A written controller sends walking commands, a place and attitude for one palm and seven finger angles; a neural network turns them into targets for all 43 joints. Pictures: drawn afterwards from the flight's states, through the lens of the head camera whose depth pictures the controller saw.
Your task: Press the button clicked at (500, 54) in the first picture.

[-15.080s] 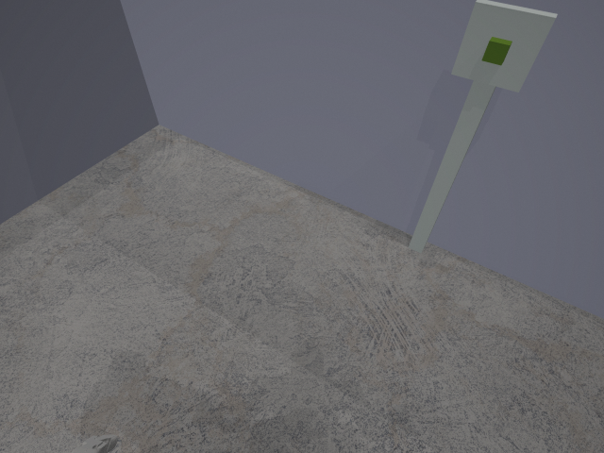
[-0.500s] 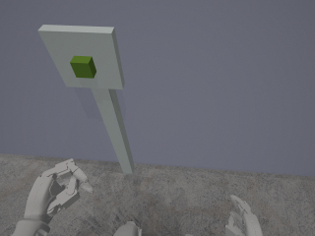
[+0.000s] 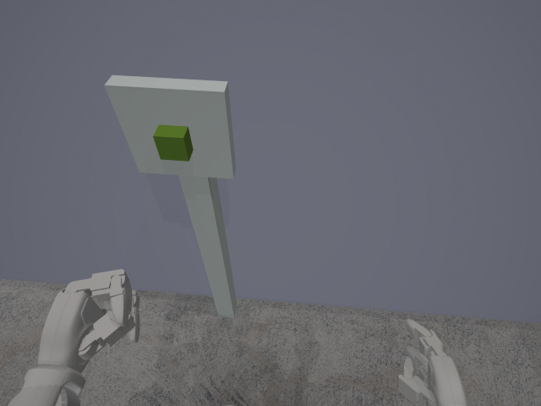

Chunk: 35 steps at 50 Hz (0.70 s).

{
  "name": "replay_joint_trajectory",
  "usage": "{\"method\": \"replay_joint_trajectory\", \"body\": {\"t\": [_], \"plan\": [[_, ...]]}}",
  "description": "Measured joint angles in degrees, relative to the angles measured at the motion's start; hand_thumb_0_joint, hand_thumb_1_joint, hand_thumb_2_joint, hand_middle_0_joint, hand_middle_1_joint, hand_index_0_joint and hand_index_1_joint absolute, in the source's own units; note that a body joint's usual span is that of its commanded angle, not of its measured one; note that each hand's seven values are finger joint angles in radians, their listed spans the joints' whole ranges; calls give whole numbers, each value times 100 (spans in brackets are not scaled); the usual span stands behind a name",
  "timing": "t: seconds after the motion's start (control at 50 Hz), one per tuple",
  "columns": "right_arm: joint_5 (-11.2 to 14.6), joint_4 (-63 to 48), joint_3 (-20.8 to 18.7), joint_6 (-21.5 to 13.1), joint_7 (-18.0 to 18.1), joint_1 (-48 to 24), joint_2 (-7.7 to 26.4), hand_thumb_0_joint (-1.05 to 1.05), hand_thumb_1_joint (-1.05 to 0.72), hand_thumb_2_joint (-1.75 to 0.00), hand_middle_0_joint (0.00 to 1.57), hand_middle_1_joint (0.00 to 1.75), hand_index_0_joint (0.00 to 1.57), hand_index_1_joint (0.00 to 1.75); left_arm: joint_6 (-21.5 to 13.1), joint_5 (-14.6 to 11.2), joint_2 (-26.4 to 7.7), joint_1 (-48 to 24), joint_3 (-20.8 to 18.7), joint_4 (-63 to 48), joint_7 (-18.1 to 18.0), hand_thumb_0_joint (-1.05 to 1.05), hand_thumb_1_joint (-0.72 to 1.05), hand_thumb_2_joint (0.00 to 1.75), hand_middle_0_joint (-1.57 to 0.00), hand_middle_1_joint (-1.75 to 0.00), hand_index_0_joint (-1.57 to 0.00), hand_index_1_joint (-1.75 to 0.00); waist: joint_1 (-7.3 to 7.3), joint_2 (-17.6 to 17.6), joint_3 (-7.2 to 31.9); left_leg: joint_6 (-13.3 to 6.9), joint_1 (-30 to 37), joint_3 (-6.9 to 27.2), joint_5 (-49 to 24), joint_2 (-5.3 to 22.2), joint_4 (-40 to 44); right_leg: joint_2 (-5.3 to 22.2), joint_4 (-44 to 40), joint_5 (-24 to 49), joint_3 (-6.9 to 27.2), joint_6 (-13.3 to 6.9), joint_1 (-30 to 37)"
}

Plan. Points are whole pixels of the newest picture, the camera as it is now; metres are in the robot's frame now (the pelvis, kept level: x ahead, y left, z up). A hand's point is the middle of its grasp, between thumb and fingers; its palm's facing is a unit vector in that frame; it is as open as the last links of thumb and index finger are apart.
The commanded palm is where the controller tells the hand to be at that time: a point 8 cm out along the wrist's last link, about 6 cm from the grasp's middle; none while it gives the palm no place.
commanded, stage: raise the hand and make a fist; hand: left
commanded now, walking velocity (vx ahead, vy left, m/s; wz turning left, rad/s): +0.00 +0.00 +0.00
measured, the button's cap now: (174, 141) +0.49 +0.19 +0.13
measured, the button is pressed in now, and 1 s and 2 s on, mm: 0 0 0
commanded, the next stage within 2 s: aim a knuckle at the button in 0.76 s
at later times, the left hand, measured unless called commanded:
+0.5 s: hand (104, 284) +0.24 +0.22 +0.12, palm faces +0.01 -1.00 -0.06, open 3.1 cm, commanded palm +0.20 +0.27 +0.12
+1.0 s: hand (124, 288) +0.23 +0.19 +0.12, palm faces +0.02 -1.00 -0.07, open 3.1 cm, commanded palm +0.21 +0.25 +0.12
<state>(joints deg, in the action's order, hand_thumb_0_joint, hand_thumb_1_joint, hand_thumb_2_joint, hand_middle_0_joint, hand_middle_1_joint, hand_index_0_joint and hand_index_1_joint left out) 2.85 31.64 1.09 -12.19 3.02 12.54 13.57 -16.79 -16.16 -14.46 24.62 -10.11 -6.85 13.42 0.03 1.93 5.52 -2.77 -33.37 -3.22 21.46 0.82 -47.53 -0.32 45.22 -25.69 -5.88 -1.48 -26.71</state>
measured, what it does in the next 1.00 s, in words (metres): stands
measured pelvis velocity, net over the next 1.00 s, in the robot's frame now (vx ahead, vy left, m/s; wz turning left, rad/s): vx -0.01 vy -0.02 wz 0.01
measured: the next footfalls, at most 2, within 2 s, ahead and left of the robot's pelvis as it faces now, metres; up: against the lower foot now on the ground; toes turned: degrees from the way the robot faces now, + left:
none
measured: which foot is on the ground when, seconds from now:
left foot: down 0.00-1.00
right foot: down 0.00-1.00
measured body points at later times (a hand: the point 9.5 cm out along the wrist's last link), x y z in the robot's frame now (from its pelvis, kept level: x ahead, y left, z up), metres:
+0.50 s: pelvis +0.00 +0.01 +0.02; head +0.00 +0.00 +0.47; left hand +0.23 +0.27 +0.12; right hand +0.17 -0.23 -0.05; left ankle +0.03 +0.09 -0.70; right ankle -0.03 -0.10 -0.70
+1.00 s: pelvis -0.01 -0.02 +0.02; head +0.00 -0.03 +0.47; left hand +0.23 +0.25 +0.12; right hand +0.17 -0.24 -0.06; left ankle +0.03 +0.09 -0.70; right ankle -0.03 -0.10 -0.70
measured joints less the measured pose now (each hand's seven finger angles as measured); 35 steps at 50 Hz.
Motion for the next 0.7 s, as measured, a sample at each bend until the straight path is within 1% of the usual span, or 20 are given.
{"method": "replay_joint_trajectory", "body": {"t": [0.1, 0.2, 0.28, 0.4, 0.48, 0.56, 0.7], "plan": [[2, -47, 156, 30, -22, -54, -76, 1, -90, -90, 20, 30, 20, 30, 337, -6, -54, -165, -51, -48, 62, 2, 89, 90, -130, -150, -130, -150, -75, 34, -18, -33, 216, 14, -42, -35, 154, 18, -213, 74, -13, 40, 250], [1, -5, 251, 45, -14, -9, -77, 1, -90, -90, 21, 30, 21, 30, 575, -17, -120, -365, -121, -88, 122, 2, 89, 90, -130, -150, -130, -150, -123, 60, -66, -55, 432, 21, -106, -68, 326, 36, -417, 155, -20, 68, 484], [15, 77, 285, 76, 10, 55, -35, 1, -90, -90, 21, 30, 21, 30, 780, -61, -193, -578, -214, -2, 209, 2, 89, 90, -130, -150, -130, -150, -131, 69, -116, -65, 601, 15, -181, -86, 491, 42, -587, 237, -14, 79, 653], [43, 202, 270, 74, 63, 162, 43, 1, -90, -90, 21, 30, 21, 30, 1048, -133, -319, -840, -368, 118, 281, 2, 89, 90, -130, -150, -130, -150, -99, 49, -176, -60, 849, -11, -306, -92, 756, 35, -834, 366, 16, 76, 878], [59, 239, 230, 41, 62, 207, 97, 1, -90, -90, 21, 30, 21, 30, 1128, -188, -311, -898, -434, 186, 309, 1, 90, 90, -130, -150, -130, -150, -58, 39, -183, -49, 955, -33, -372, -84, 887, 22, -947, 433, 40, 66, 963], [56, 228, 177, 12, 51, 227, 136, 1, -90, -90, 20, 30, 21, 30, 1169, -160, -256, -823, -404, 202, 283, 1, 90, 90, -130, -150, -130, -150, -29, 29, -194, -34, 1009, -51, -411, -71, 951, 8, -987, 464, 60, 51, 996], [43, 243, 151, -25, 48, 202, 136, 1, -90, -90, 20, 30, 20, 30, 1002, -84, -200, -745, -336, 197, 170, 2, 89, 90, -130, -150, -130, -150, -39, 17, -265, 8, 1053, -32, -453, -51, 985, -15, -978, 473, 43, 6, 1023]]}}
